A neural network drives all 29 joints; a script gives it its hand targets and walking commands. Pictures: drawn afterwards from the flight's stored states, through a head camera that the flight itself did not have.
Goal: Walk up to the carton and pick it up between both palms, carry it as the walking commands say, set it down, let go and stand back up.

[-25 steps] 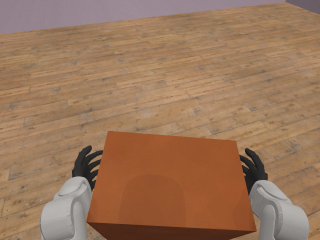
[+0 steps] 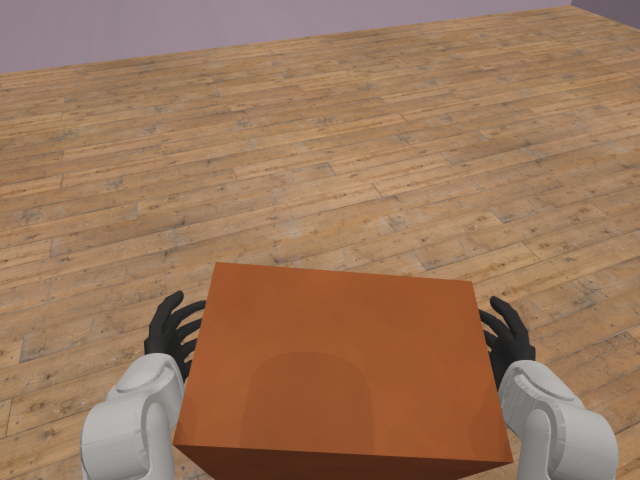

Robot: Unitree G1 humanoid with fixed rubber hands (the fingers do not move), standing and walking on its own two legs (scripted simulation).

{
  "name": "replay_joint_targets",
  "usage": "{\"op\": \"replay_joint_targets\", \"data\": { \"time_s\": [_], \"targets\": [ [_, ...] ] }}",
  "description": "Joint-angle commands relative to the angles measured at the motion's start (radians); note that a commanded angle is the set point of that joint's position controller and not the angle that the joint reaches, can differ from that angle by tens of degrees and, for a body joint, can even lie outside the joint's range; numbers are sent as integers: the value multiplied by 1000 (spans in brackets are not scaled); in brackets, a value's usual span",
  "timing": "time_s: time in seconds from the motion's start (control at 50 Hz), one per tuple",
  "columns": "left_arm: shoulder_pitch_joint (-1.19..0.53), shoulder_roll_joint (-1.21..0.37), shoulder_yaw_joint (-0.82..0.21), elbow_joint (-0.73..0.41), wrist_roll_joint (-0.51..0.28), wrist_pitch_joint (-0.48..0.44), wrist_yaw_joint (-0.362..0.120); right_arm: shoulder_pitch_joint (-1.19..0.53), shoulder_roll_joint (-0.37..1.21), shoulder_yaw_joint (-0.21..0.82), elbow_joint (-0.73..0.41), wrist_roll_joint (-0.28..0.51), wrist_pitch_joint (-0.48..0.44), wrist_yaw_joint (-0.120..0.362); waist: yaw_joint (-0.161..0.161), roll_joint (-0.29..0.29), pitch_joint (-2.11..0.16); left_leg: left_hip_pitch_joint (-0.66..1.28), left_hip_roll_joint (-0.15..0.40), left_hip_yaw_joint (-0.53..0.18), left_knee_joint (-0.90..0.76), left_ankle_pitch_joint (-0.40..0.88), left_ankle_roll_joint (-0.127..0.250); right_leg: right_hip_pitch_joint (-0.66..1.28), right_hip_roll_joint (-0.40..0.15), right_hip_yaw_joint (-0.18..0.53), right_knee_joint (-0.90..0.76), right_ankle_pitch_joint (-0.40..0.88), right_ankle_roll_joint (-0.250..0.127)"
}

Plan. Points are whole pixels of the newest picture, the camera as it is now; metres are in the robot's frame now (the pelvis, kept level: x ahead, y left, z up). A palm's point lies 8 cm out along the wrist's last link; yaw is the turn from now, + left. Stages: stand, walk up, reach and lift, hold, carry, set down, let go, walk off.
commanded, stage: carry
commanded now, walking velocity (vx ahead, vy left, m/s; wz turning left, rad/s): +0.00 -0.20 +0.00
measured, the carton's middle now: (331, 390) +0.24 +0.01 +0.01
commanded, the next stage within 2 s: none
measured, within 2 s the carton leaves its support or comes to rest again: neither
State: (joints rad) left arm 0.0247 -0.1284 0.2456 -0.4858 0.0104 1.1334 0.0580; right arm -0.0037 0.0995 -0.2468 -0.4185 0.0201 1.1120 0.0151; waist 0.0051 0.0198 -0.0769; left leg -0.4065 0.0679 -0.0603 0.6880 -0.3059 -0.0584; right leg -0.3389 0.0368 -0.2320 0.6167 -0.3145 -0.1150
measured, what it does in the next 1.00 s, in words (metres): walks backwards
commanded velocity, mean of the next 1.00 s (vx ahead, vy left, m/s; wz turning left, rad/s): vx -0.22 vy -0.02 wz -0.53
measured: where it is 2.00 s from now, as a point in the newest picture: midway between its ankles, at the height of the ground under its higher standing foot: outside the picture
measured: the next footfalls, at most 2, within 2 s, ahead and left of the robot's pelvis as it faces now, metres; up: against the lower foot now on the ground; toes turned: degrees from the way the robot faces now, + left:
right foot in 1.12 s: -0.09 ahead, -0.06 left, +0.00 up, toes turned -18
left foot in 1.48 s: -0.21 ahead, +0.12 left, +0.00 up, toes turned -12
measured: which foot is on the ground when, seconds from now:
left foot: down 0.00-1.00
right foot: down 0.00-0.84, up 0.86-1.00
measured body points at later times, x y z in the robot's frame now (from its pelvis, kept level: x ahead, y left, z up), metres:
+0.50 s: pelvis -0.02 +0.00 +0.00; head -0.04 +0.01 +0.45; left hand +0.22 +0.19 +0.07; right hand +0.23 -0.18 +0.08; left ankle +0.03 +0.16 -0.72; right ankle +0.02 -0.05 -0.72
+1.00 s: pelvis -0.11 +0.02 +0.00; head -0.12 +0.04 +0.45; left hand +0.15 +0.19 +0.07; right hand +0.12 -0.18 +0.07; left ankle -0.04 +0.16 -0.72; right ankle -0.12 -0.05 -0.66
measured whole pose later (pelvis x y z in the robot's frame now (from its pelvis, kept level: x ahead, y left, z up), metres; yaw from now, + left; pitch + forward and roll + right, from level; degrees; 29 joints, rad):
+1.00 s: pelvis -0.11 +0.02 +0.00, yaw -8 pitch -1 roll -2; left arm 0.02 -0.13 0.24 -0.52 0.01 1.12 0.06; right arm -0.01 0.11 -0.25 -0.42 0.02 1.07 0.03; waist 0.03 -0.01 0.00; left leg -0.42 0.13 0.02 0.72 -0.28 -0.05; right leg -0.50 0.02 -0.15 1.11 -0.38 0.01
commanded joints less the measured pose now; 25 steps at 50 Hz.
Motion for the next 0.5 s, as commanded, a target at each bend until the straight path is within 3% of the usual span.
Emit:
{"op": "replay_joint_targets", "data": {
  "time_s": [0.0, 0.02, 0.04, 0.12, 0.16, 0.22, 0.24, 0.28, 0.34, 0.36, 0.38, 0.42, 0.44, 0.46, 0.48],
  "targets": [
    [-526, -660, -868, -168, -295, -2, -127, -436, 671, 845, -232, 224, 3, 41, -4, 58, -177, 72, 114, -9, -162, 285, 74, 113, -178, 165, -101, 206, 34],
    [-533, -664, -868, -174, -297, -8, -124, -436, 670, 846, -224, 225, 2, 42, -4, 65, -205, 90, 124, -24, -167, 292, 79, 114, -169, 163, -82, 194, 38],
    [-526, -655, -864, -171, -294, -8, -127, -434, 671, 853, -233, 226, 1, 43, -4, 27, -205, 85, 132, -33, -161, 297, 86, 113, -166, 168, -88, 201, 43],
    [-503, -663, -852, -168, -283, -7, -125, -469, 680, 867, -248, 236, 2, 44, -2, 21, -200, 59, 115, 0, -139, 264, 71, 139, -175, 177, -104, 224, 33],
    [-507, -668, -868, -180, -304, -8, -126, -423, 668, 850, -251, 218, -2, 38, -8, -18, -215, 64, 104, 26, -100, 255, 57, 141, -211, 221, -117, 399, 28],
    [-499, -661, -847, -169, -299, -3, -129, -459, 688, 872, -242, 229, 5, 37, -12, -96, -205, 52, 84, 73, -42, 110, 33, 123, -268, 291, -137, 588, 11],
    [-506, -682, -860, -177, -306, -2, -130, -454, 696, 865, -264, 231, 1, 37, -12, -92, -201, 61, 87, 80, -37, 123, 22, 126, -261, 280, -113, 659, 10],
    [-460, -664, -858, -164, -294, -2, -125, -427, 683, 858, -257, 225, -1, 35, -13, -60, -226, 102, 88, 82, -32, 171, 25, 88, -262, 299, -94, 685, 16],
    [-502, -679, -872, -205, -313, -11, -126, -399, 710, 844, -235, 218, -1, 37, -14, -10, -249, 188, 127, 43, -47, 348, 43, 24, -217, 296, -36, 571, 41],
    [-516, -689, -883, -216, -315, -9, -126, -400, 708, 838, -236, 217, -2, 39, -12, 48, -233, 200, 148, 39, -54, 402, 48, 0, -209, 294, -16, 521, 40],
    [-497, -694, -883, -191, -312, -4, -128, -411, 699, 835, -254, 217, -6, 40, -11, 90, -243, 213, 164, 16, -79, 439, 57, -32, -189, 288, -7, 391, 55],
    [-502, -661, -867, -191, -293, 1, -122, -415, 688, 834, -229, 214, 0, 42, -7, 102, -160, 170, 171, -3, -119, 330, 64, -105, -184, 323, -53, 204, 54],
    [-515, -673, -870, -194, -303, 0, -126, -420, 701, 838, -234, 214, 0, 42, -6, 68, -163, 155, 157, 19, -97, 270, 56, -100, -193, 341, -83, 195, 54],
    [-538, -670, -866, -195, -300, 2, -127, -447, 708, 842, -238, 216, 3, 45, -5, -9, -126, 144, 129, 47, -68, 153, 46, -140, -217, 404, -143, 189, 41],
    [-508, -662, -866, -179, -294, 8, -126, -385, 704, 830, -197, 204, 12, 48, -6, -35, -116, 110, 92, 67, -48, 43, 36, -120, -248, 450, -184, 202, 26]
  ]
}}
